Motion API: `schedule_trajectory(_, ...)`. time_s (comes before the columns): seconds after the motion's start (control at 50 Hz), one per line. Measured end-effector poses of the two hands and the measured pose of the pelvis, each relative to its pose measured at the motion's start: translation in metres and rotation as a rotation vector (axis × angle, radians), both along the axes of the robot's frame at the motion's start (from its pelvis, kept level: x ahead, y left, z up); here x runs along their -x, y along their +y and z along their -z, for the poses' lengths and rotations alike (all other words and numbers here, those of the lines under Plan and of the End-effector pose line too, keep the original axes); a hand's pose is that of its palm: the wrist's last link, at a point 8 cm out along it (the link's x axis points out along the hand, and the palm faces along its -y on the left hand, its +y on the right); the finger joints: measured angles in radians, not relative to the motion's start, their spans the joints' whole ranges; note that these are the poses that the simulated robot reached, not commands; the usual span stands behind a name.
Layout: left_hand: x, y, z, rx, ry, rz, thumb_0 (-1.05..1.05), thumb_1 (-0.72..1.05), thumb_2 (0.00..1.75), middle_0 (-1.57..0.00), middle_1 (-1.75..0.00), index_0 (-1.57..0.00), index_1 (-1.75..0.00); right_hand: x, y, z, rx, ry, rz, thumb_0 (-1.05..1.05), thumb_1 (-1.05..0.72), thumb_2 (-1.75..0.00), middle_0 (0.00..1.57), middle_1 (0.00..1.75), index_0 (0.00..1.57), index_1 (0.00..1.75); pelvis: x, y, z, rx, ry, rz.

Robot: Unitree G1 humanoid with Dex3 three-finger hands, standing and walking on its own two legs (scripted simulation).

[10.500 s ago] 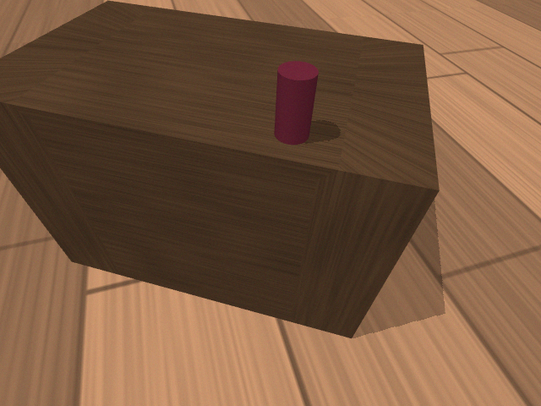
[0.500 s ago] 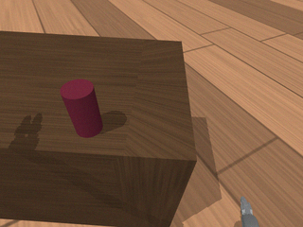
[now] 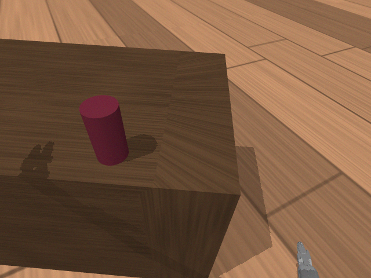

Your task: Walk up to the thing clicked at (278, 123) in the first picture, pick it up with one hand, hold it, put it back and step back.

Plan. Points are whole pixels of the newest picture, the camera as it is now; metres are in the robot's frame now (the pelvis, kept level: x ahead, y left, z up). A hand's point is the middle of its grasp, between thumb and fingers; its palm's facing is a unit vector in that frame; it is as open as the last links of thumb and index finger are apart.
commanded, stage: go down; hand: left
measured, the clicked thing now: (106, 132) +0.42 +0.20 +0.11
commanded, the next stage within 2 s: approach in 0.16 s
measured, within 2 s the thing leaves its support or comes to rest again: neither
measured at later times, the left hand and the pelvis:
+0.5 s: hand out of the picture +0.32 +0.38 +0.19, palm faces +0.17 -0.99 +0.00, open 17.7 cm; pelvis +0.00 +0.00 +0.00, yaw +0 degrees
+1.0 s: hand (88, 143) +0.39 +0.23 +0.10, palm faces +0.16 -0.99 +0.04, open 17.4 cm; pelvis +0.00 +0.00 -0.01, yaw -3 degrees
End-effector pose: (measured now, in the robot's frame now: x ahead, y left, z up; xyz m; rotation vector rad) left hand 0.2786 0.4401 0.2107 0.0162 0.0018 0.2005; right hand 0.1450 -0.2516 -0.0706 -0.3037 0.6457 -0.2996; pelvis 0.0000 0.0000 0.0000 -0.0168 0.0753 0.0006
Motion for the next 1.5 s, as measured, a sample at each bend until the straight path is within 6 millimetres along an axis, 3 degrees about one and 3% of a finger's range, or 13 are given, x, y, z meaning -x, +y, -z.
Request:
schedule_trajectory(0.38,0.004,0.0,0.002,0.024,0.026,-0.001,-0.02,-0.58,0.03,-0.05,-0.04,-0.04,-0.04,-0.001,-0.001,-0.005,0.01,-0.03,-0.002,-0.01,0.51,-0.05,0.06,0.05,0.05,0.05,0.001,-0.001,0.0,0.0,-0.004,-0.002)
schedule_trajectory(0.48,-0.005,-0.01,0.014,0.029,0.059,0.024,-0.02,-0.6,0.03,-0.05,-0.05,-0.04,-0.05,-0.004,0.007,-0.004,-0.004,-0.028,-0.022,-0.01,0.52,-0.05,0.06,0.05,0.05,0.05,0.001,0.0,0.001,-0.001,0.0,-0.005)
schedule_trajectory(0.62,-0.035,-0.047,0.057,0.057,0.097,0.077,-0.02,-0.61,0.03,-0.05,-0.05,-0.04,-0.06,-0.002,0.01,-0.003,-0.017,-0.029,-0.033,-0.01,0.53,-0.05,0.06,0.05,0.05,0.05,0.002,0.001,0.003,-0.003,0.014,-0.002)
schedule_trajectory(0.78,-0.075,-0.11,0.107,0.086,0.074,0.118,-0.02,-0.6,0.03,-0.05,-0.05,-0.05,-0.05,0.008,-0.002,-0.005,-0.019,-0.017,0.003,-0.01,0.53,-0.05,0.06,0.05,0.05,0.05,0.001,0.002,0.006,-0.001,0.035,0.022)
schedule_trajectory(0.86,-0.086,-0.137,0.121,0.092,0.054,0.103,-0.02,-0.57,0.03,-0.05,-0.05,-0.05,-0.04,0.016,-0.009,0.0,-0.038,0.014,0.038,-0.01,0.53,-0.05,0.06,0.05,0.05,0.05,-0.001,0.003,0.009,0.002,0.045,0.038)
schedule_trajectory(0.98,-0.088,-0.157,0.117,0.062,-0.001,0.039,-0.02,-0.53,0.03,-0.05,-0.04,-0.06,-0.03,0.019,-0.009,0.01,-0.089,0.05,0.063,-0.01,0.53,-0.05,0.06,0.05,0.05,0.05,-0.004,0.002,0.011,0.006,0.043,0.048)
schedule_trajectory(1.22,-0.071,-0.17,0.106,0.056,-0.018,0.038,-0.02,-0.5,0.01,-0.05,-0.02,-0.07,0.0,-0.008,0.0,0.004,-0.139,-0.018,0.009,-0.01,0.52,-0.05,0.06,0.05,0.05,0.05,-0.009,-0.002,0.012,-0.003,0.018,0.033)
schedule_trajectory(1.5,-0.075,-0.201,0.1,0.059,-0.023,0.032,-0.02,-0.57,0.0,-0.07,0.0,-0.07,0.0,0.01,-0.008,-0.002,-0.129,-0.019,0.021,-0.01,0.52,-0.05,0.06,0.05,0.05,0.05,-0.001,-0.005,0.012,-0.007,-0.005,0.041)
